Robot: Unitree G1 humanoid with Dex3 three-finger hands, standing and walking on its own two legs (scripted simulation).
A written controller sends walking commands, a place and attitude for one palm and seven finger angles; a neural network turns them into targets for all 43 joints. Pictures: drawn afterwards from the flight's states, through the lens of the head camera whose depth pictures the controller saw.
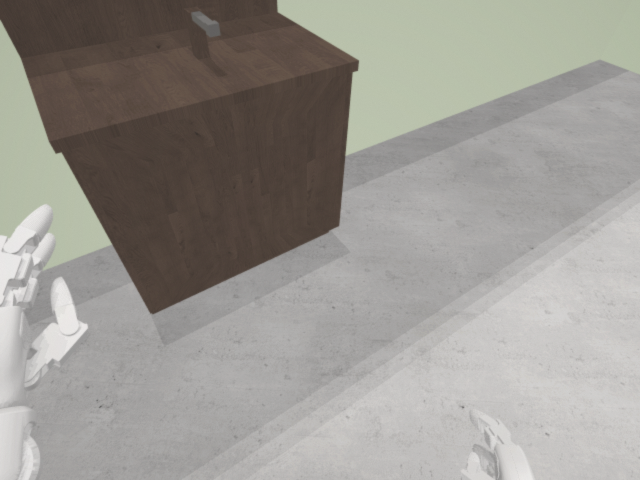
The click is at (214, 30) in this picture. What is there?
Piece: tap's lever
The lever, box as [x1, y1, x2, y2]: [204, 20, 220, 36]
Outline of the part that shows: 214,20 204,22 206,33 209,36 220,34 218,23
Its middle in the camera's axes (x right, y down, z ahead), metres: -0.27 -0.52 +0.96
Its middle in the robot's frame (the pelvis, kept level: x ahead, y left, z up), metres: +1.06 +0.34 +0.12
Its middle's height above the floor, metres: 0.90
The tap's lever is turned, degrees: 0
